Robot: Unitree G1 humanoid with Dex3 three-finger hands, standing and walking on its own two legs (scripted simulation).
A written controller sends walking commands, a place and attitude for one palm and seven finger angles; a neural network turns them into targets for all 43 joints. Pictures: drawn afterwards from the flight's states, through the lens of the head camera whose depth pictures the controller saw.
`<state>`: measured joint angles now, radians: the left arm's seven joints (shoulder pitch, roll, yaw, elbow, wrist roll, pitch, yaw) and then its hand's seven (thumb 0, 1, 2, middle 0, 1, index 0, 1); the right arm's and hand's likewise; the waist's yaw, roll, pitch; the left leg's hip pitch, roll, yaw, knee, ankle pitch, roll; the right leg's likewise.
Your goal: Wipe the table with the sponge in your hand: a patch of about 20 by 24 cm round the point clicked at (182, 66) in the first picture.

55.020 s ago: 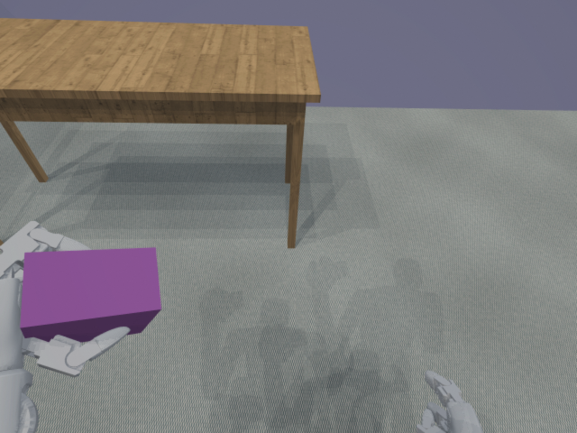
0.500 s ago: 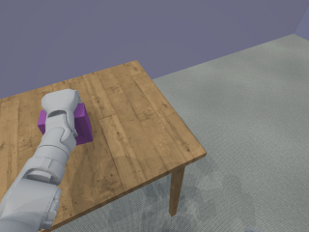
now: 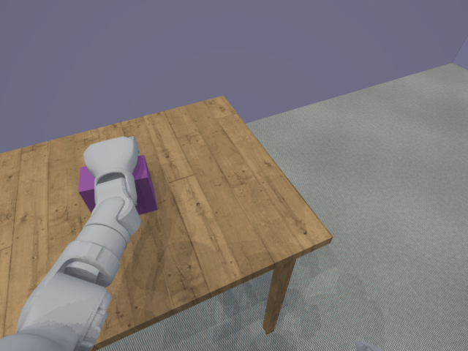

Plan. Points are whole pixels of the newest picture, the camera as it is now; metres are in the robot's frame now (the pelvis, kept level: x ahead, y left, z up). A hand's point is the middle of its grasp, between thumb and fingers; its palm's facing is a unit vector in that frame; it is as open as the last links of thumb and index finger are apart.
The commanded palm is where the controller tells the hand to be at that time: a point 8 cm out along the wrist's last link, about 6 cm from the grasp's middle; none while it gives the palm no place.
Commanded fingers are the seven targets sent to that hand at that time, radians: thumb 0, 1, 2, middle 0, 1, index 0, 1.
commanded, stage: wipe back along the third lane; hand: left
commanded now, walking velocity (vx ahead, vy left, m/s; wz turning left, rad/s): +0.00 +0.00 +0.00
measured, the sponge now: (123, 195) +0.40 +0.26 +0.03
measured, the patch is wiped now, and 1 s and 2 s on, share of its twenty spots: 1.00 1.00 1.00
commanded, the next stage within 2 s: slide back across to the middle lane in 1.36 s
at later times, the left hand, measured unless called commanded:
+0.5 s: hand (127, 195) +0.36 +0.22 +0.08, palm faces +0.04 -0.06 -1.00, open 10.4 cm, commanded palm +0.31 +0.20 +0.11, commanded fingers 0.00 0.10 1.30 -1.20 -1.60 -1.20 -1.60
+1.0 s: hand (133, 222) +0.31 +0.19 +0.08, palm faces +0.04 -0.07 -1.00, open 10.3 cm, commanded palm +0.26 +0.18 +0.11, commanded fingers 0.00 0.10 1.30 -1.20 -1.60 -1.20 -1.60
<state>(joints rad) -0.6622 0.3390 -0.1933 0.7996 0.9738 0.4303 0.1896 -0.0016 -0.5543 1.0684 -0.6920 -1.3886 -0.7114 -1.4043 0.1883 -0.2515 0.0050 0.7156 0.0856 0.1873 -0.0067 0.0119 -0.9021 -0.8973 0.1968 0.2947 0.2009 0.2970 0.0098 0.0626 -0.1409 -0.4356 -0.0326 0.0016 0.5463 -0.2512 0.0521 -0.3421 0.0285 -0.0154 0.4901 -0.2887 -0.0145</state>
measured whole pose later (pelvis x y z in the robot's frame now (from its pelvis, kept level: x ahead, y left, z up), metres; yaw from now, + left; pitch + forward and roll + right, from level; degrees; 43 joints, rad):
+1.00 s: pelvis +0.00 -0.04 +0.00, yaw +0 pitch +1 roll +0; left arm -0.18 0.33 -0.26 0.18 0.98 0.58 0.09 0.00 -0.53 1.06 -0.67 -1.39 -0.69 -1.41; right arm 0.05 -0.28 0.03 0.64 0.10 0.19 0.02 0.01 -0.90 -0.90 0.19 0.29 0.20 0.30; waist 0.05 0.09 -0.10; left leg -0.28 -0.01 0.00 0.52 -0.25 0.01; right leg -0.21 0.05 -0.02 0.51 -0.31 -0.06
